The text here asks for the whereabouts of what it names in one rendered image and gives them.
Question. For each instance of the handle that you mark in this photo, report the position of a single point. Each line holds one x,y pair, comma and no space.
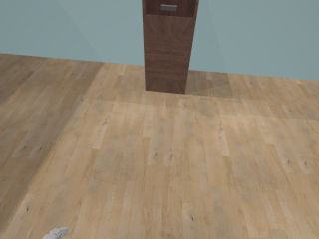
168,7

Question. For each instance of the cabinet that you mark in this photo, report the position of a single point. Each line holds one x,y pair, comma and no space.
167,50

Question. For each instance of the robot left hand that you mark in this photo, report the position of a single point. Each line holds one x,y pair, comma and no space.
57,233

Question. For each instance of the drawer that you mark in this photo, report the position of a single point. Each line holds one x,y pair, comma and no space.
185,8

